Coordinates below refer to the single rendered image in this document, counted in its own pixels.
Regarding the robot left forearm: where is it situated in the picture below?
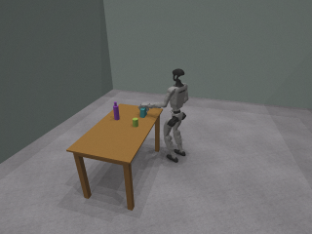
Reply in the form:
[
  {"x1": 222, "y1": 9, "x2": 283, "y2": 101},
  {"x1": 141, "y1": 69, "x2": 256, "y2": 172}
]
[{"x1": 147, "y1": 102, "x2": 165, "y2": 109}]

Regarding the robot left upper arm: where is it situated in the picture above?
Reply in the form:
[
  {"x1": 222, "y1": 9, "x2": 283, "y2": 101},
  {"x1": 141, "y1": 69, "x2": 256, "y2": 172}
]
[{"x1": 162, "y1": 87, "x2": 176, "y2": 108}]

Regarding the robot left hand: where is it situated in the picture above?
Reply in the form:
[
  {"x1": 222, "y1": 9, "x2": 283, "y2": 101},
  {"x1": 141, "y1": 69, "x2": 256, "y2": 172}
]
[{"x1": 138, "y1": 102, "x2": 149, "y2": 113}]

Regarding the sponge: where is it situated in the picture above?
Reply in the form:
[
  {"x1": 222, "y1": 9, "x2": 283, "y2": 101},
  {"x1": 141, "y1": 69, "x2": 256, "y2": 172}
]
[{"x1": 139, "y1": 107, "x2": 147, "y2": 118}]

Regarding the robot head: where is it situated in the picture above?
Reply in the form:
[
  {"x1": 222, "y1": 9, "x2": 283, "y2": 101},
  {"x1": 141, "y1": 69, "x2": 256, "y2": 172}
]
[{"x1": 172, "y1": 68, "x2": 185, "y2": 88}]

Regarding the robot right foot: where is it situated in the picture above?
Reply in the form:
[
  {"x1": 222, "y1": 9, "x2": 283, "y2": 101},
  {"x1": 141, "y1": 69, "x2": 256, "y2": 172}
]
[{"x1": 174, "y1": 149, "x2": 186, "y2": 156}]

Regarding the table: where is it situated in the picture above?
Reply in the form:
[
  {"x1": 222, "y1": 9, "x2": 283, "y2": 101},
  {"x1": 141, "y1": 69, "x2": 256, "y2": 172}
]
[{"x1": 66, "y1": 103, "x2": 163, "y2": 211}]

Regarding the robot right upper arm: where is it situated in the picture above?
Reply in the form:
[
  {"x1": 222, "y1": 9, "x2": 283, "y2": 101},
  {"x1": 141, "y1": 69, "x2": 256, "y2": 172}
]
[{"x1": 182, "y1": 83, "x2": 189, "y2": 102}]

